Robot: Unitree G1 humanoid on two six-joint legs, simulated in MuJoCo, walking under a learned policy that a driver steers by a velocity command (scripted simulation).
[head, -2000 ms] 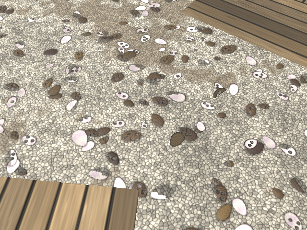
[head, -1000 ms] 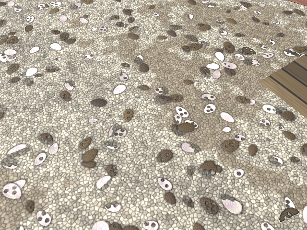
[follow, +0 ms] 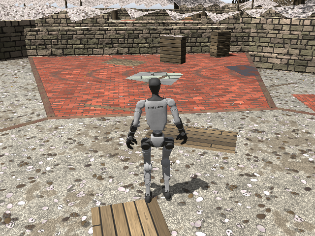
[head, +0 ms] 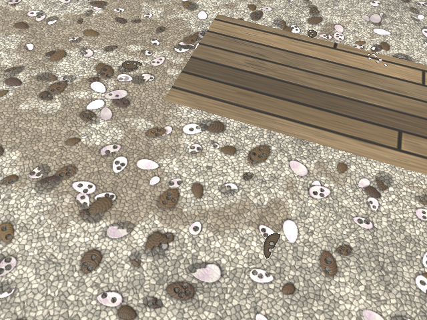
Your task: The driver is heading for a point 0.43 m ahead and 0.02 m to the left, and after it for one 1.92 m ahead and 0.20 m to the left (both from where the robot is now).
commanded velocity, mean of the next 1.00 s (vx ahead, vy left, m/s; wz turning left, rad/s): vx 0.22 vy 0.00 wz -0.20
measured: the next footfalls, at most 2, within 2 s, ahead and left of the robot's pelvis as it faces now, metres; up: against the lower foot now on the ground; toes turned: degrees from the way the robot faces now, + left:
right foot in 0.34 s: -0.01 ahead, -0.12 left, +0.00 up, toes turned -7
left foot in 0.84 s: +0.23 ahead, +0.07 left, +0.00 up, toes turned -6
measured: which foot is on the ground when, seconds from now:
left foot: down 0.00-0.36, up 0.38-0.82, down 0.84-1.00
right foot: up 0.00-0.32, down 0.34-0.86, up 0.88-1.00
